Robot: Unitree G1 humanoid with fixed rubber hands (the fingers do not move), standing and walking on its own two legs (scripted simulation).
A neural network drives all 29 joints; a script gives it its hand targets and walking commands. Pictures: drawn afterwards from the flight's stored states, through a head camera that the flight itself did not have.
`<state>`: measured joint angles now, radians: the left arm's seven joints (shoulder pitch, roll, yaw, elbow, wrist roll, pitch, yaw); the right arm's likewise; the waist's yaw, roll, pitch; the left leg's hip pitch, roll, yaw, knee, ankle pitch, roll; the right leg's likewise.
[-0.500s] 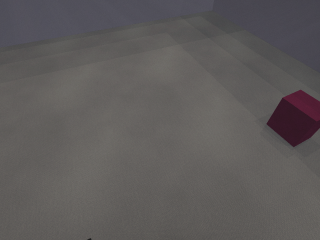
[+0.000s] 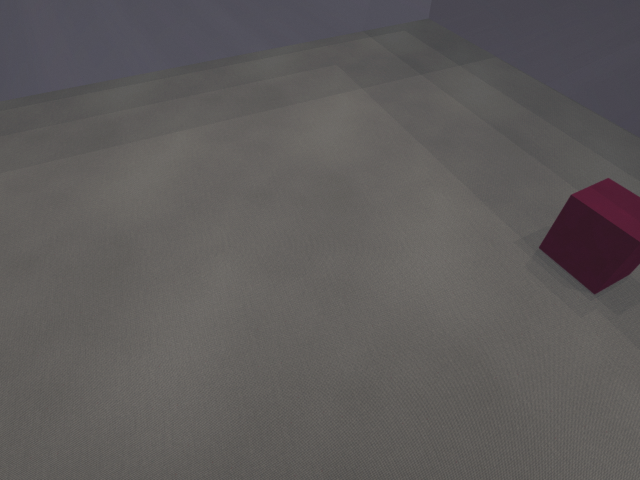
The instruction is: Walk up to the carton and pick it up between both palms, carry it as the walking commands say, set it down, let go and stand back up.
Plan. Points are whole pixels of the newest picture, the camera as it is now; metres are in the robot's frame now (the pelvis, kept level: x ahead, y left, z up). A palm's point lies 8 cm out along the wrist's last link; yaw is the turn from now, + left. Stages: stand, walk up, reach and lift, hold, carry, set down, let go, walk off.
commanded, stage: stand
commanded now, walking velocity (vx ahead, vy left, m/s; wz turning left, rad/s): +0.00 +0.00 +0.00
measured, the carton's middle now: (601, 236) +1.01 -1.06 -0.63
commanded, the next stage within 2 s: walk up in 0.58 s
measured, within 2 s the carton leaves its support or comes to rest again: neither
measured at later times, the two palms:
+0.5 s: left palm out of the picture -0.03 +0.22 -0.15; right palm out of the picture -0.01 -0.19 -0.15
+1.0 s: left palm out of the picture +0.03 +0.22 -0.16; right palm out of the picture +0.02 -0.27 -0.17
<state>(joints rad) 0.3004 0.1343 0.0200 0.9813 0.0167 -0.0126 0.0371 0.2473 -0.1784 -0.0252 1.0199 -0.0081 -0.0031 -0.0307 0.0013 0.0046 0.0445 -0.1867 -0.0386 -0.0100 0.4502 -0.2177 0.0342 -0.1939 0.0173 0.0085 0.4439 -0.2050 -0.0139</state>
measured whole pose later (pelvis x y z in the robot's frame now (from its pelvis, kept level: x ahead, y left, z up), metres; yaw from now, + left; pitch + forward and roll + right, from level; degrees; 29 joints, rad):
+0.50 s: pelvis +0.00 +0.01 +0.00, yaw +0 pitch -3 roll +0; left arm 0.31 0.11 0.02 1.14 0.01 0.01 0.05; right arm 0.25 -0.12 -0.01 1.15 -0.01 0.00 -0.04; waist 0.00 0.00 0.05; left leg -0.19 -0.06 -0.01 0.44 -0.21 0.06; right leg -0.19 0.00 0.01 0.43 -0.19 0.01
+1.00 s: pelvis +0.01 -0.01 -0.03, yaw -8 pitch +0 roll +1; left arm 0.32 0.14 0.07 0.97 0.05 0.01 0.02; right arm 0.20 -0.23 -0.07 1.03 -0.02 0.01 -0.08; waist 0.04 0.01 0.06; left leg -0.36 0.03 0.11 0.80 -0.45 0.00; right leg -0.39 0.00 -0.02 0.77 -0.38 -0.03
